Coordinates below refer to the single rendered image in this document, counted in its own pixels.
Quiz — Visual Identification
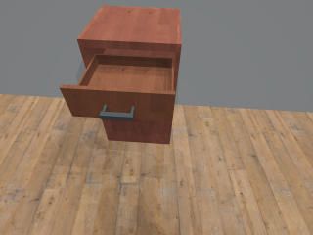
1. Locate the drawer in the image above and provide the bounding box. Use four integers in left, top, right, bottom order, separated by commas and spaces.
60, 53, 176, 122

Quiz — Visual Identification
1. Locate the cabinet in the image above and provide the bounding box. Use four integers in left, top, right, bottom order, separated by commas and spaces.
77, 5, 182, 145

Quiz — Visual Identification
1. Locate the handle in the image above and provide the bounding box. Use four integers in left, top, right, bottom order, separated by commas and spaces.
99, 105, 135, 121

